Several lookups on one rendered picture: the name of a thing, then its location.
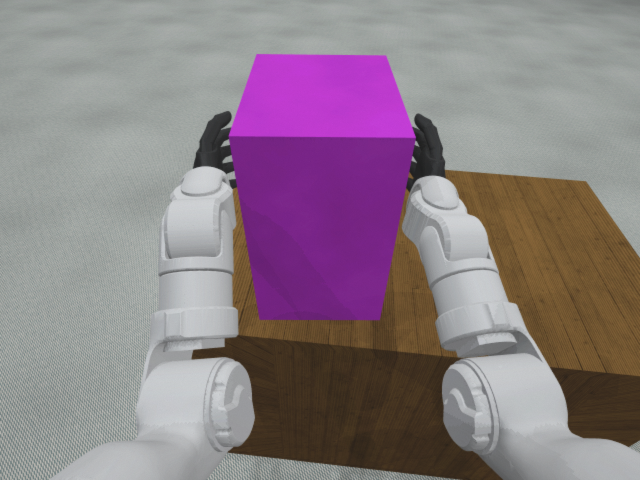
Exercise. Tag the robot right forearm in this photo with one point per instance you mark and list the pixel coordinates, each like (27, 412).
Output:
(475, 317)

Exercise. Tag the robot right hand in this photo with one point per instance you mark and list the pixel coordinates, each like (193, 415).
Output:
(428, 155)

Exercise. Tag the right robot upper arm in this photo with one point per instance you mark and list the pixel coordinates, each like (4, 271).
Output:
(510, 410)

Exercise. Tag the robot left forearm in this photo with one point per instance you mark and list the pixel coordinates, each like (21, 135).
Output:
(195, 307)

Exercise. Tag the pedestal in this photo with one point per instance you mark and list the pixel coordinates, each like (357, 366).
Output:
(368, 393)

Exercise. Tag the robot left hand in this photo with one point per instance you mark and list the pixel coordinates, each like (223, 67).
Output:
(210, 152)

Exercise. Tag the left robot upper arm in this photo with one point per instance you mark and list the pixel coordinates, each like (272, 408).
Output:
(190, 414)

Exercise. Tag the carton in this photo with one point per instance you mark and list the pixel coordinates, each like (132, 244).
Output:
(321, 147)

